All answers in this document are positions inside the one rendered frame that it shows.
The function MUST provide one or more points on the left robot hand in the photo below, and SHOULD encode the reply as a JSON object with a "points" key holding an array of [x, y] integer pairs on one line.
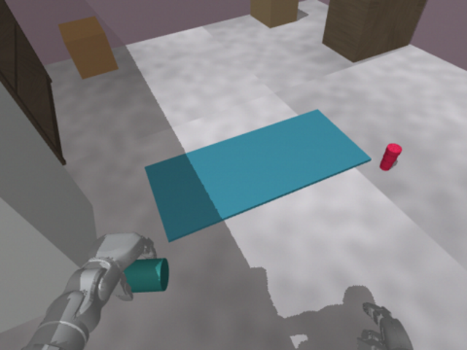
{"points": [[123, 249]]}

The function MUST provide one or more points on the bookshelf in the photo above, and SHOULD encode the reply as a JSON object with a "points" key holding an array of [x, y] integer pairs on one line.
{"points": [[26, 80]]}

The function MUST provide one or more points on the left robot arm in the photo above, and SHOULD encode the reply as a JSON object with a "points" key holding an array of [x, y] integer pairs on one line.
{"points": [[73, 315]]}

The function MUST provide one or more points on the right robot hand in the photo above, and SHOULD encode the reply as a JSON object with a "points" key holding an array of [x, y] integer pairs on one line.
{"points": [[393, 334]]}

